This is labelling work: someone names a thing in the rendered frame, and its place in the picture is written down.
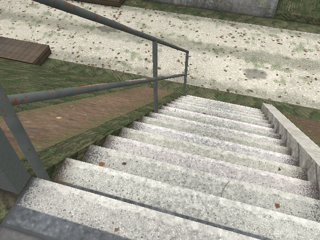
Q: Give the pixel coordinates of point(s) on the stairs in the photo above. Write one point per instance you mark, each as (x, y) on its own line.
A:
(208, 161)

